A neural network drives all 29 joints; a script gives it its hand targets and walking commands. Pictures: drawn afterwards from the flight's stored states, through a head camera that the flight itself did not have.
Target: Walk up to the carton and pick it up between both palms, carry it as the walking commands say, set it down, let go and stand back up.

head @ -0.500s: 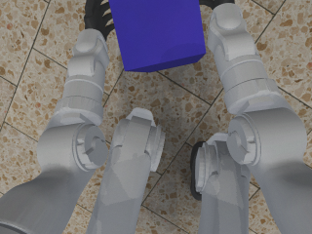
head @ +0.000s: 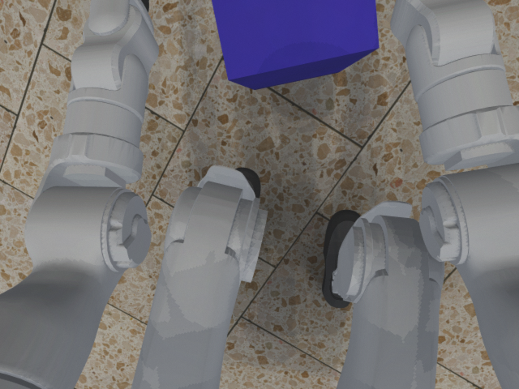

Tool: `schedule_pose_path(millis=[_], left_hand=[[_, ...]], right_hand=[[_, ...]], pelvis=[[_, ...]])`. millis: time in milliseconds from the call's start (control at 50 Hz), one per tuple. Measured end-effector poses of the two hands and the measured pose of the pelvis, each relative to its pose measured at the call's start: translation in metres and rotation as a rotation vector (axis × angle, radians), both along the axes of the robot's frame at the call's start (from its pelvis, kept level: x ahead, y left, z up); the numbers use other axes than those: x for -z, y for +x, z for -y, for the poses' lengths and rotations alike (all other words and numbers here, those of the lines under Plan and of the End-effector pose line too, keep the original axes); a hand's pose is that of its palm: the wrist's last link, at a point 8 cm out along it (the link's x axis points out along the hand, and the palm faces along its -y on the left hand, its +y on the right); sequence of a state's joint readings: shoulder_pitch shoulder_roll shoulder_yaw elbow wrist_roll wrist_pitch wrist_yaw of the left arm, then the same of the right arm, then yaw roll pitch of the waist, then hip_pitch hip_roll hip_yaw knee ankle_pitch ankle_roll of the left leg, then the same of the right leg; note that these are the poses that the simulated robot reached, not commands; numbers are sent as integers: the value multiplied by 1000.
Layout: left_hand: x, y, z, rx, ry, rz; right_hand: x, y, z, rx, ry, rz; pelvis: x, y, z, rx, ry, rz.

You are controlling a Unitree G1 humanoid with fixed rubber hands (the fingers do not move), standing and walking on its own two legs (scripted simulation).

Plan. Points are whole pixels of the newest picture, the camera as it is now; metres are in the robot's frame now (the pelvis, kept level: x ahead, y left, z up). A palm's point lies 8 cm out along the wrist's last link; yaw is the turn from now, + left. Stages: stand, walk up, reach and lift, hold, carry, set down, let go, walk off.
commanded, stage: set down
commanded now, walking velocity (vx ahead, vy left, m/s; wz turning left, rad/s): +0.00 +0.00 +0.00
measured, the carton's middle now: out of the picture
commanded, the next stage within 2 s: let go in 1.10 s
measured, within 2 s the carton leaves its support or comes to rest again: neither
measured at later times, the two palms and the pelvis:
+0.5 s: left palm out of the picture +0.49 +0.26 -0.02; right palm out of the picture +0.58 -0.04 -0.02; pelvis +0.00 +0.00 +0.12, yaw +1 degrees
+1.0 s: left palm out of the picture +0.48 +0.27 +0.12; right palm out of the picture +0.58 -0.04 +0.12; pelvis +0.02 -0.01 +0.25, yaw +2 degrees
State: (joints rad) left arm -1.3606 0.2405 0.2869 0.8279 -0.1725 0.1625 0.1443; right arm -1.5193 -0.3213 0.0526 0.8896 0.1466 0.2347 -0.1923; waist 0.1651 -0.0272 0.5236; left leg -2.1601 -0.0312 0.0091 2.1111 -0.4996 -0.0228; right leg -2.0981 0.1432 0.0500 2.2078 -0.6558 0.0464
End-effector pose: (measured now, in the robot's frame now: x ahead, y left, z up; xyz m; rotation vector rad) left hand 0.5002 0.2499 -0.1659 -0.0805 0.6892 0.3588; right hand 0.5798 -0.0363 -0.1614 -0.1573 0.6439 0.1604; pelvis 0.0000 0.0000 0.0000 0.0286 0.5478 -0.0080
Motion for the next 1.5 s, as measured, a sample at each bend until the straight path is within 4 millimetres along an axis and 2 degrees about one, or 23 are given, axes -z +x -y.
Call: schedule_pose_path(millis=[120,300,400,540,620,820,960,1040,1180,1280,1360,1500], left_hand=[[-27,-3,2,-6,-2,21],[-87,-23,-17,-47,20,22],[-119,-19,-17,-31,14,25],[-155,-9,-7,-20,-3,30],[-175,-10,-4,-17,4,18],[-232,-21,-18,-43,6,17],[-273,-22,-20,-26,8,33],[-290,-21,-20,-20,7,29],[-301,-24,-13,-3,14,19],[-298,-34,-5,75,33,-16],[-302,-58,-3,147,54,-68],[-339,-107,-19,213,74,-136]], right_hand=[[-31,3,-7,3,-17,-7],[-83,-3,-6,30,-23,-19],[-114,-2,-1,32,-23,-16],[-158,3,2,30,-27,-9],[-179,5,5,36,-26,-13],[-232,-1,8,24,-36,-24],[-272,1,6,17,-37,-13],[-293,2,5,12,-44,-15],[-306,-4,6,21,-59,-28],[-304,-21,14,37,-116,-39],[-307,-50,27,77,-155,-62],[-331,-101,47,112,-179,-89]], pelvis=[[-24,1,2,-12,-22,7],[-74,2,2,-38,-45,23],[-98,0,3,-44,-46,34],[-129,1,5,-43,-44,50],[-149,4,6,-44,-45,58],[-205,14,9,-50,-39,76],[-238,16,9,-59,-42,97],[-256,17,9,-60,-43,110],[-277,20,5,-58,-49,118],[-285,25,2,-57,-49,132],[-293,34,-2,-59,-48,165],[-310,54,-10,-59,-43,262]])
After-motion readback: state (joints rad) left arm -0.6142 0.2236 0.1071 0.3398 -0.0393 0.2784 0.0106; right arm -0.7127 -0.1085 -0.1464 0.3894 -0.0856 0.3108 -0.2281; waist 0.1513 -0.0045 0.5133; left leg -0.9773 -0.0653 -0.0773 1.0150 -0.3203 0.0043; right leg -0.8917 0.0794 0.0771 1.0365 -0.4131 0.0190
